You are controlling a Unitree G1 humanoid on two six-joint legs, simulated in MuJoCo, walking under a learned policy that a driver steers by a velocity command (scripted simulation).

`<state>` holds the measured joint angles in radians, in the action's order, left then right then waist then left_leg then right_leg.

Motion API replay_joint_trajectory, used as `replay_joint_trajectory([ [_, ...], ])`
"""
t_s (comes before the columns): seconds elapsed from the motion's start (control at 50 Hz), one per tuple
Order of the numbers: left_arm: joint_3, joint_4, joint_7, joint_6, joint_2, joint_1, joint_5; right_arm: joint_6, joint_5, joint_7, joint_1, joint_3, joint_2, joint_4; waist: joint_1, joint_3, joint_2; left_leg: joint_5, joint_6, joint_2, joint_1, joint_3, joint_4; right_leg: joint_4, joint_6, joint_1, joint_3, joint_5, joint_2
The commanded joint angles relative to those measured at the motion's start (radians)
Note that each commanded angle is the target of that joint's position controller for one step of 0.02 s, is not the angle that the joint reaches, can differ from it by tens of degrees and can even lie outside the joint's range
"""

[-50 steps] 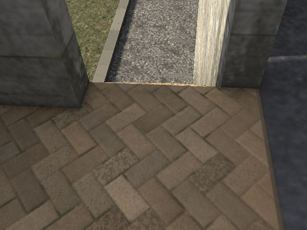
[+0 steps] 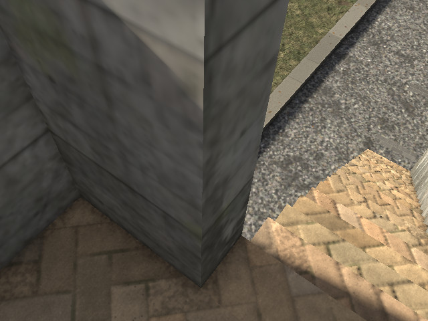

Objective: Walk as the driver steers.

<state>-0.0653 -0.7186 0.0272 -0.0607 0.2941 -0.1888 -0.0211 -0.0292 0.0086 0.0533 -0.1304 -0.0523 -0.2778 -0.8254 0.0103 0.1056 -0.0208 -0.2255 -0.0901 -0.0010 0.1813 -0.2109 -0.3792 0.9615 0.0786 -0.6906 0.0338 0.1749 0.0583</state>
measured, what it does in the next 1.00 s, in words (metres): steps to the right, turning right: right foot, then left foot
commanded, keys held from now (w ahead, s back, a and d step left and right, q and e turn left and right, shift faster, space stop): w+e+shift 0.96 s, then w+shift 0.04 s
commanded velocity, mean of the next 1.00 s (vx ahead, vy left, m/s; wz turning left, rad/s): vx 0.20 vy -0.26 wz -0.91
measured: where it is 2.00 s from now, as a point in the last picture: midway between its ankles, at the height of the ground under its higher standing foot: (308, 282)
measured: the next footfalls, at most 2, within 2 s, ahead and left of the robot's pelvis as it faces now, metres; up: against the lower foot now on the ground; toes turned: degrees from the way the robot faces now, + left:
right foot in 0.14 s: +0.23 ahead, -0.10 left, +0.00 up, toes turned -9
left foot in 0.32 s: +0.14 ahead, +0.08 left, +0.00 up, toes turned -17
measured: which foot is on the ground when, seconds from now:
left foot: down 0.00-0.12, up 0.14-0.30, down 0.32-0.78, up 0.80-1.00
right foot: up 0.00-0.12, down 0.14-0.34, up 0.36-0.76, down 0.78-1.00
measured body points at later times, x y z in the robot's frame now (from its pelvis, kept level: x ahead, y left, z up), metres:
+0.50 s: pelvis +0.13 -0.06 -0.02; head +0.16 -0.04 +0.43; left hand +0.30 +0.11 -0.16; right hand -0.10 -0.25 -0.12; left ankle +0.10 +0.10 -0.74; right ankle +0.08 -0.24 -0.56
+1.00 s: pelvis +0.17 -0.28 -0.02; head +0.18 -0.29 +0.43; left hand +0.43 -0.18 -0.13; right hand +0.09 -0.62 -0.05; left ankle +0.35 -0.25 -0.65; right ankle +0.07 -0.37 -0.74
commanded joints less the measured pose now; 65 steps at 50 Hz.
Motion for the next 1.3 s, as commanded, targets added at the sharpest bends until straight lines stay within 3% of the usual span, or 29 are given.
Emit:
replay_joint_trajectory([
  [0.02,-0.010,0.020,-0.031,0.000,0.018,-0.142,0.014,0.006,-0.001,0.024,0.139,-0.010,-0.090,0.099,0.047,-0.213,0.124,0.655,-0.104,0.209,0.010,-0.022,0.009,-0.179,-0.026,0.256,0.055,-0.222,-0.011],
  [0.1,-0.045,0.064,-0.064,-0.011,0.095,-0.168,0.020,0.026,0.009,0.045,0.125,0.008,-0.068,0.081,0.064,-0.190,0.126,0.614,-0.053,0.261,-0.050,-0.020,-0.215,-0.368,-0.106,0.288,0.098,-0.158,-0.054],
  [0.16,-0.087,0.098,-0.034,-0.046,0.264,-0.249,0.079,0.074,-0.071,0.043,0.045,0.008,-0.072,0.104,0.041,-0.225,-0.325,-0.440,0.098,-0.124,0.462,0.029,-0.936,-0.504,-0.363,0.664,-0.506,-1.092,0.169],
  [0.2,-0.064,0.117,-0.028,0.077,0.177,-0.165,0.046,0.061,-0.032,0.009,-0.135,0.013,-0.073,0.092,0.006,-0.418,-0.232,-0.465,0.091,-0.049,0.404,0.230,-1.153,-0.603,-0.549,0.665,-0.532,-0.617,0.161],
  [0.28,-0.023,0.219,-0.089,0.140,0.077,0.034,0.072,0.081,-0.003,0.026,-0.097,-0.006,-0.092,0.053,-0.025,-0.202,-0.026,-0.338,0.029,-0.019,0.085,0.175,-0.381,-0.681,-0.319,0.249,-0.324,-0.256,-0.046],
  [0.3,-0.017,0.295,-0.094,0.169,0.129,0.143,0.024,-0.004,-0.152,-0.097,-0.542,0.073,0.081,-0.104,-0.205,-0.234,-0.071,-0.055,-0.021,0.023,-0.392,0.242,-0.213,-0.666,-0.232,-0.122,-0.439,-0.122,-0.095],
  [0.32,0.009,0.268,-0.112,0.196,0.052,0.058,0.026,-0.036,-0.142,-0.114,-0.627,0.039,0.012,-0.232,-0.186,-0.112,0.059,0.262,-0.027,0.085,-0.579,0.244,-0.013,-0.536,-0.140,-0.296,-0.386,0.074,-0.127],
  [0.34,0.049,0.215,-0.109,0.210,-0.054,-0.187,0.017,-0.053,-0.147,-0.113,-0.602,0.027,0.006,-0.259,-0.107,-0.095,0.113,0.445,-0.079,0.286,-0.593,0.342,-0.098,-0.229,-0.034,-0.398,-0.370,0.125,-0.165],
  [0.36,0.092,0.200,-0.109,0.236,-0.088,-0.406,0.035,-0.078,-0.160,-0.091,-0.718,0.050,-0.017,-0.249,-0.075,-0.204,0.309,1.109,-0.437,0.804,-0.611,0.818,-0.021,0.076,0.131,-0.492,-0.372,0.456,-0.122],
  [0.42,0.059,0.101,-0.129,0.217,0.063,-0.294,0.058,-0.117,-0.105,-0.105,-0.208,0.037,0.006,-0.128,0.044,-0.077,-0.022,0.152,-0.141,0.469,-0.179,0.430,0.110,0.808,0.191,-0.525,-0.361,0.125,-0.050],
  [0.5,0.074,0.112,-0.193,0.149,0.040,-0.168,0.023,-0.186,-0.136,-0.021,-0.195,0.006,-0.103,-0.056,0.004,-0.105,0.015,0.439,-0.066,0.270,0.015,0.015,0.046,0.885,0.136,-0.267,-0.241,-0.009,0.027],
  [0.52,-0.002,0.229,-0.142,0.182,0.068,0.155,0.105,-0.084,0.003,0.025,-0.352,-0.036,-0.164,-0.152,0.029,0.042,-0.056,0.575,0.071,0.326,0.059,0.081,-0.060,0.562,0.018,-0.248,-0.117,-0.142,-0.014],
  [0.54,0.028,0.221,-0.144,0.197,-0.016,0.170,0.081,-0.042,0.002,0.044,-0.454,-0.024,-0.126,-0.156,-0.007,0.045,0.003,0.608,0.105,0.277,0.053,0.017,-0.106,0.449,-0.017,-0.213,-0.044,-0.169,-0.040],
  [0.58,0.059,0.194,-0.167,0.192,-0.118,0.180,0.007,-0.005,-0.014,0.055,-0.522,-0.045,-0.161,-0.121,-0.052,0.024,0.229,0.608,0.092,0.282,-0.043,-0.019,-0.104,0.256,-0.047,-0.189,0.054,-0.154,-0.005],
  [0.6,0.108,0.168,-0.219,0.176,-0.151,0.032,0.012,-0.133,-0.133,0.005,-0.493,-0.026,-0.190,-0.045,-0.079,-0.062,0.463,0.528,0.011,0.339,-0.127,0.018,0.096,0.246,0.047,-0.164,-0.140,0.045,0.132],
  [0.68,0.053,0.115,-0.219,0.101,-0.036,0.105,0.061,-0.146,-0.078,0.016,-0.414,-0.060,-0.245,0.025,-0.083,0.017,0.204,0.477,-0.021,0.442,-0.234,-0.051,0.139,0.004,0.052,-0.092,-0.078,0.069,0.104],
  [0.76,-0.029,0.008,-0.141,0.030,0.071,-0.131,0.033,-0.086,-0.112,0.004,-0.305,-0.110,-0.347,0.129,0.040,-0.085,0.178,1.054,0.026,0.384,-0.113,-0.141,-0.265,-0.430,-0.039,0.481,0.141,-0.081,-0.120],
  [0.8,-0.114,-0.115,-0.057,-0.017,0.267,-0.537,0.113,-0.113,-0.216,-0.044,-0.616,-0.014,0.051,0.149,-0.016,-0.674,-0.131,-0.449,0.236,0.095,0.534,0.017,-0.966,-0.136,-0.577,1.578,-0.295,-0.923,0.022],
  [0.82,-0.102,-0.134,-0.053,-0.071,0.237,-0.631,0.163,-0.130,-0.069,-0.068,-0.218,-0.010,0.022,0.314,0.168,-0.604,-0.141,-0.453,0.219,-0.004,0.756,0.239,-1.003,-0.332,-0.534,1.532,-0.566,-0.760,0.156],
  [0.84,-0.086,-0.117,-0.068,-0.128,0.244,-0.470,0.094,-0.137,0.023,-0.054,0.151,-0.021,-0.063,0.424,0.225,-0.198,-0.102,-0.427,0.221,-0.005,0.938,0.257,-1.020,-0.442,-0.473,1.172,-0.609,-0.892,0.238],
  [0.86,-0.079,-0.061,-0.108,-0.158,0.277,-0.284,0.013,-0.142,0.070,-0.027,0.098,-0.041,-0.141,0.378,0.122,-0.114,-0.047,-0.395,0.263,0.059,0.793,0.326,-0.960,-0.386,-0.395,0.855,-0.594,-1.039,0.288],
  [0.9,-0.032,0.004,-0.132,-0.144,0.182,-0.149,-0.048,-0.109,0.022,0.005,-0.092,-0.043,-0.151,0.308,-0.056,-0.130,-0.129,-0.317,0.250,0.114,0.434,0.379,-0.968,-0.485,-0.358,0.393,-0.503,-0.838,0.240],
  [0.96,-0.006,0.160,-0.140,-0.125,0.162,0.141,0.001,-0.036,-0.031,0.013,-0.279,-0.043,-0.170,0.201,-0.189,-0.113,-0.134,-0.139,0.235,0.065,0.243,0.361,-0.950,-0.660,-0.324,0.067,-0.476,-0.411,0.165],
  [1.04,0.037,0.111,-0.097,-0.106,0.097,-0.113,0.057,0.085,-0.083,-0.066,-0.109,0.007,-0.064,0.197,-0.027,-0.046,-0.071,0.032,0.283,0.109,0.580,0.390,-0.964,-0.630,-0.240,0.252,-0.511,0.118,0.189],
  [1.16,0.028,0.234,-0.056,-0.057,0.195,0.096,0.083,-0.051,-0.072,-0.149,-0.370,0.002,-0.078,0.077,-0.090,-0.129,-0.020,0.109,0.205,0.001,0.114,0.109,-0.844,-0.289,-0.139,0.106,-0.193,-0.424,0.053],
  [1.2,-0.015,0.269,-0.053,-0.049,0.288,0.025,0.046,-0.067,-0.049,-0.138,-0.263,-0.001,-0.108,0.110,-0.024,-0.137,-0.212,-0.139,0.168,-0.105,0.178,0.006,-0.591,-0.215,-0.224,0.335,-0.242,-0.675,0.102],
  [1.24,-0.002,0.170,-0.086,-0.080,0.149,-0.171,0.015,0.035,-0.017,-0.110,-0.349,0.015,-0.078,0.066,0.012,-0.161,-0.219,0.014,0.017,-0.093,0.265,0.174,-0.047,-0.008,-0.323,0.662,-0.377,-1.042,0.216],
  [1.26,0.015,0.187,-0.076,-0.116,0.065,-0.318,0.050,0.047,0.009,-0.126,-0.343,0.006,-0.164,0.129,0.114,-0.468,-0.036,0.549,-0.192,-0.048,-0.004,0.398,-0.230,0.243,-0.246,0.679,-0.250,-1.024,0.115],
  [1.3,-0.015,0.266,-0.114,-0.120,0.185,0.007,0.040,0.029,-0.039,-0.158,-0.217,-0.015,-0.175,0.219,-0.033,-0.132,0.305,0.889,-0.465,0.216,-0.007,0.829,-0.042,0.727,-0.098,-0.001,-0.060,0.454,-0.219],
])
